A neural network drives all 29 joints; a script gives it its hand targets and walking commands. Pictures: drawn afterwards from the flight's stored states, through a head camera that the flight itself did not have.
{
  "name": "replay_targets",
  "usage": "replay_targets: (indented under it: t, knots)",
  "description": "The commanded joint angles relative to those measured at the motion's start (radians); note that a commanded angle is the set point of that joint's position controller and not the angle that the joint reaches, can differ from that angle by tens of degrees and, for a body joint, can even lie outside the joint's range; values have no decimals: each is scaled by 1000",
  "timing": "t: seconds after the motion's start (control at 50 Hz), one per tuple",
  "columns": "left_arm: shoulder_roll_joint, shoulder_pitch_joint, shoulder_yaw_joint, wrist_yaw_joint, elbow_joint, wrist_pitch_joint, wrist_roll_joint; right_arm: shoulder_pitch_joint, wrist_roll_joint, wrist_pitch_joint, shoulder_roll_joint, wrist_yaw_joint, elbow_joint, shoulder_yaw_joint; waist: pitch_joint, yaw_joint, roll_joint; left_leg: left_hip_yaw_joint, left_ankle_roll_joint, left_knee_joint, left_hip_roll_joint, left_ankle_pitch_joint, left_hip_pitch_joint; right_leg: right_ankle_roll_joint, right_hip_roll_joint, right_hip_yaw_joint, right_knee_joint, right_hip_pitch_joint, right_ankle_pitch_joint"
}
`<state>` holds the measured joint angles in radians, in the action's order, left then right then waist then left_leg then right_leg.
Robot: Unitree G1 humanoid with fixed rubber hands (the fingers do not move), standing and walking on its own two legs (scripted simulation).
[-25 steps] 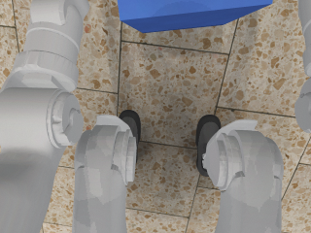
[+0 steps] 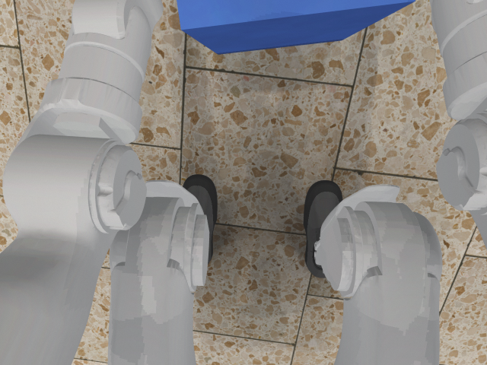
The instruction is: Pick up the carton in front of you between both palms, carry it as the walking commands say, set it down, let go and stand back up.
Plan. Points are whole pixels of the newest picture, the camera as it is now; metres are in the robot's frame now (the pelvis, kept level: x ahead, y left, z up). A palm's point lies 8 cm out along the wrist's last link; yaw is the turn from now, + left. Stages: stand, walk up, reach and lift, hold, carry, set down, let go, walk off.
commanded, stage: reach and lift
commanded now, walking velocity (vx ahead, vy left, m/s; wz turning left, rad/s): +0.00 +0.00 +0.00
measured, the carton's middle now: out of the picture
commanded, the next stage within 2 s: none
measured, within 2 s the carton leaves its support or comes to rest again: leaves its support in 0.34 s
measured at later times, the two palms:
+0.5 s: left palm out of the picture +0.56 +0.13 -0.09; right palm out of the picture +0.56 -0.17 -0.10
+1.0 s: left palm out of the picture +0.51 +0.13 +0.07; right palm out of the picture +0.51 -0.17 +0.07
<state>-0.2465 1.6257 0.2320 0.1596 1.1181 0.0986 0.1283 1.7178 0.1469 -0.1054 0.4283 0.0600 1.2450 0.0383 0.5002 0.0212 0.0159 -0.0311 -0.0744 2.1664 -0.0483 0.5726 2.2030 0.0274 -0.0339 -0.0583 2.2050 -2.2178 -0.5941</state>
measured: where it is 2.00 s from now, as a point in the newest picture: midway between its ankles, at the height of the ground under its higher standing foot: (258, 240)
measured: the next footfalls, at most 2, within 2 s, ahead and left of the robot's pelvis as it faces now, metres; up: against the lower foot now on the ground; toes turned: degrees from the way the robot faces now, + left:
none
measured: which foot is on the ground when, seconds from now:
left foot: down 0.00-1.00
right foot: down 0.00-1.00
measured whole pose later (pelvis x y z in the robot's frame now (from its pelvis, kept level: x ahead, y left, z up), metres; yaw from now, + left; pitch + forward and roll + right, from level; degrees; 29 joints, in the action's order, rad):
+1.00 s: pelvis +0.00 +0.01 +0.13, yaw -3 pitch +44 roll +1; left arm 0.03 1.10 0.54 0.08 0.62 0.42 -0.24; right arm 1.15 -0.26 -0.43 0.06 0.01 0.71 0.45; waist -0.13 0.01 0.02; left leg -0.11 -0.09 1.69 -0.11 0.47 2.00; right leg 0.07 -0.11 -0.11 1.70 -2.01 -0.47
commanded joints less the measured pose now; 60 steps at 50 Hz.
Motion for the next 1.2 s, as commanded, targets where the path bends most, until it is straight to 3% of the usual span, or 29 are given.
replay_targets:
  t: [0.0,0.06,0.14,0.24,0.36,0.38,0.4,0.44,0.48,0.56,0.64,0.78,0.96,1.18]
  knots:
    - [444,436,-91,-136,-133,20,-39,409,-22,-17,-495,-142,-118,-87,-1168,14,-56,126,26,-113,-62,-278,-606,-3,-47,87,-178,546,257]
    - [760,465,-120,-262,-167,77,-81,363,-61,-64,-832,-267,-137,-69,-1071,3,-52,134,34,-97,-78,-233,-540,-16,-60,99,-160,478,235]
    - [884,428,-160,-323,-213,117,-61,323,-57,-102,-945,-325,-208,-66,-1062,-11,-34,137,55,-90,-78,-247,-491,-33,-62,116,-154,435,243]
    - [983,454,-240,-329,-307,122,24,343,-4,-115,-1048,-325,-345,-142,-1298,-27,-62,139,55,-67,-84,-401,-537,-33,-64,111,-135,574,427]
    - [1089,527,-382,-293,-568,154,104,409,68,-150,-1204,-269,-683,-278,-2049,-27,-77,151,42,-95,-106,-685,-721,-14,-79,115,-140,958,813]
    - [1117,528,-397,-287,-608,167,96,403,69,-164,-1212,-265,-722,-288,-2160,-33,-83,152,37,-112,-110,-679,-734,-11,-85,118,-150,1001,827]
    - [1132,518,-417,-278,-645,177,82,398,62,-173,-1255,-250,-745,-305,-2224,-14,-82,161,37,-131,-119,-665,-756,-3,-99,130,-165,991,791]
    - [1147,475,-420,-272,-647,199,48,331,40,-197,-1289,-242,-722,-299,-2174,-8,-81,164,34,-177,-122,-608,-748,6,-111,141,-222,950,711]
    - [1166,387,-381,-285,-559,220,6,223,-18,-222,-1321,-248,-626,-249,-1957,-4,-85,168,26,-235,-122,-516,-634,10,-117,140,-283,876,633]
    - [1169,279,-185,-320,-368,244,-154,130,-166,-246,-1322,-269,-407,-62,-1533,8,-78,167,32,-345,-124,-245,-491,9,-121,152,-417,598,286]
    - [1157,272,-64,-332,-299,257,-248,142,-253,-250,-1301,-282,-338,59,-1445,11,-72,155,40,-440,-125,-142,-496,-6,-124,148,-509,552,153]
    - [1201,301,-79,-350,-324,273,-250,161,-289,-263,-1323,-296,-368,97,-1580,-13,-45,148,36,-549,-124,-114,-603,-12,-125,156,-604,676,136]
    - [1334,213,-257,-368,-449,316,-165,85,-207,-305,-1455,-318,-519,-71,-1841,-23,-26,150,21,-644,-132,-275,-855,2,-135,163,-690,894,307]
    - [1391,-65,-335,-370,-451,299,-160,-167,-191,-290,-1537,-305,-546,-152,-1665,-16,-44,105,22,-808,-134,-345,-985,12,-137,125,-854,1062,387]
